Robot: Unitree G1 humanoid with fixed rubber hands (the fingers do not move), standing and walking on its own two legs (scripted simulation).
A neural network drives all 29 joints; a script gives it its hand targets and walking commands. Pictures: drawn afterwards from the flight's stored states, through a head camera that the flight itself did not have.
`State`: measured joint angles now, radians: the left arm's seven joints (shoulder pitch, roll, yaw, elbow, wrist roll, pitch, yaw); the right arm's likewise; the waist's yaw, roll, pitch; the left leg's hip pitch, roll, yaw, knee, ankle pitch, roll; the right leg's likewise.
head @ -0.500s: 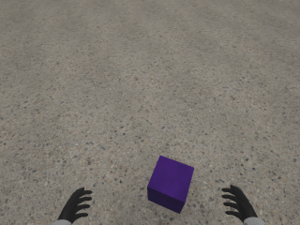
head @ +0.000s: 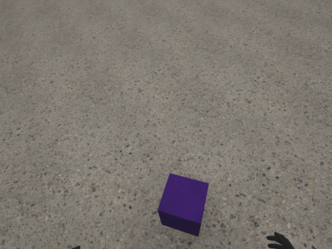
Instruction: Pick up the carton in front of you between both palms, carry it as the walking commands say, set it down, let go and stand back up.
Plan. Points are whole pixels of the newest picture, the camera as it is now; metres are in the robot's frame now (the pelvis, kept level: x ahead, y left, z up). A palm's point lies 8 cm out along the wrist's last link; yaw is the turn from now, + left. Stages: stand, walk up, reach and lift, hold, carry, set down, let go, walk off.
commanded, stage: stand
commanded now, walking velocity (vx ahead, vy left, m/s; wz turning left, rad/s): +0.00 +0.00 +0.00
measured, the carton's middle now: (184, 205) +0.44 -0.02 -0.64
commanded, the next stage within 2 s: none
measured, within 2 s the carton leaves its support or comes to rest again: neither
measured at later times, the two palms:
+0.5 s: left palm out of the picture +0.13 +0.24 -0.11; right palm out of the picture +0.07 -0.28 -0.13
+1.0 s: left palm out of the picture +0.10 +0.24 -0.11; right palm out of the picture +0.00 -0.27 -0.14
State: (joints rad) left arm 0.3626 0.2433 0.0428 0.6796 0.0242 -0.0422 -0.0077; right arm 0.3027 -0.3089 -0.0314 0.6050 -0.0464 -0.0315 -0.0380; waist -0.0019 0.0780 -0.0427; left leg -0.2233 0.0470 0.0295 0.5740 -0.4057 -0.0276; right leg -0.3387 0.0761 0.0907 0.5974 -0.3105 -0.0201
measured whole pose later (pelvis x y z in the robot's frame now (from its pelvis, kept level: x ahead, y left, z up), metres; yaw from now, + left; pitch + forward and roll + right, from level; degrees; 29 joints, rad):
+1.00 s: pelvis +0.01 +0.00 -0.01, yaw -6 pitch +2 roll +1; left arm 0.36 0.23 0.01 0.75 0.02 0.01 0.04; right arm 0.37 -0.28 -0.01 0.85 -0.03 0.04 -0.06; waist -0.02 0.02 -0.03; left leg -0.16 0.05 0.14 0.58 -0.46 -0.03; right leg -0.36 0.10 0.19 0.71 -0.37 -0.03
